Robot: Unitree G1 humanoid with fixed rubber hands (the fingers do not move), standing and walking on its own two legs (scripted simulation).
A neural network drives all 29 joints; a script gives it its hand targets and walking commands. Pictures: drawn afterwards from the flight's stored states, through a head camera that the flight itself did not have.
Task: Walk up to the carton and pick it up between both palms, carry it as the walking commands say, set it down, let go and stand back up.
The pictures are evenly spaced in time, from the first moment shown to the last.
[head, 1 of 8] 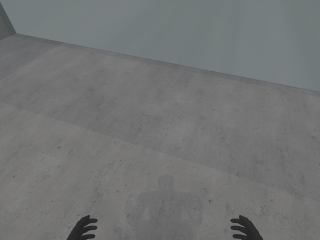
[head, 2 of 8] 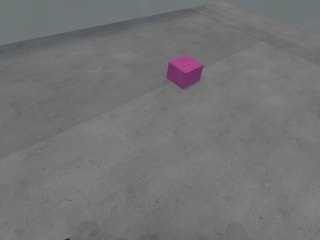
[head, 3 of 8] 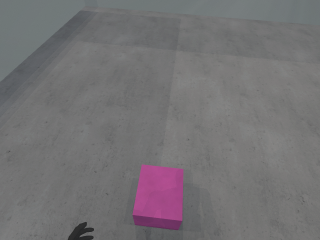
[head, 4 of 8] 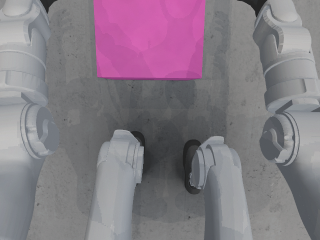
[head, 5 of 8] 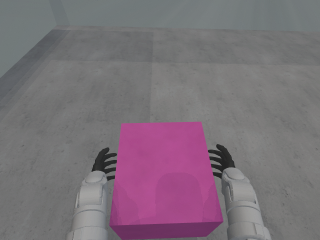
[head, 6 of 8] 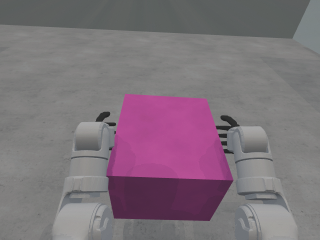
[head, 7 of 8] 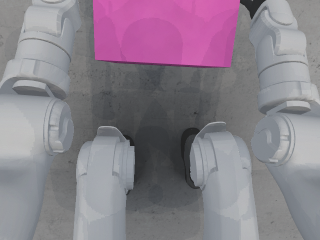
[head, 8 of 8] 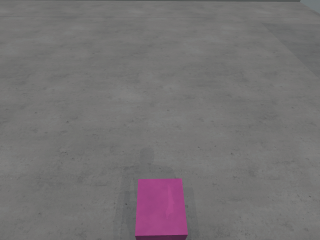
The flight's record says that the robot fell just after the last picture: no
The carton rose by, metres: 0.73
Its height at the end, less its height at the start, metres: +0.00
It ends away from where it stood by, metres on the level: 0.72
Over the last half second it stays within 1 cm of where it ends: yes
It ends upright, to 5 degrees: yes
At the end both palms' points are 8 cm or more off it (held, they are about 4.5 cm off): yes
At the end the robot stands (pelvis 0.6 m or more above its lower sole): yes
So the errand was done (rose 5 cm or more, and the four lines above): yes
